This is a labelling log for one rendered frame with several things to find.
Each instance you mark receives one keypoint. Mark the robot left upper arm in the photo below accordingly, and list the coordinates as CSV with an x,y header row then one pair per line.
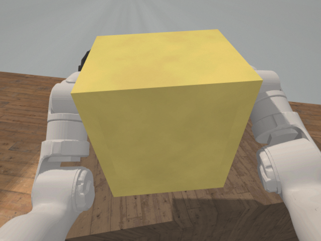
x,y
60,194

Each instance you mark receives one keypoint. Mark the robot right upper arm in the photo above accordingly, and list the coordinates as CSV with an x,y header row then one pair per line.
x,y
292,169

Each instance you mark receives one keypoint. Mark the pedestal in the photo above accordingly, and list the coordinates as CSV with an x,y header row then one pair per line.
x,y
242,210

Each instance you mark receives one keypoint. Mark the right robot forearm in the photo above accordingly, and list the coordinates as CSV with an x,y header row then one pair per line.
x,y
272,117

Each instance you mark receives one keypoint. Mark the left robot forearm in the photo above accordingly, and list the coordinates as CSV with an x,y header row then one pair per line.
x,y
66,139

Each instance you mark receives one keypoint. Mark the left robot hand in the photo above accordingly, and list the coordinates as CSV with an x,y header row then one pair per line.
x,y
83,61

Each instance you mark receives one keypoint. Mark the carton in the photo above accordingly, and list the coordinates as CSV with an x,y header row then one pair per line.
x,y
165,112

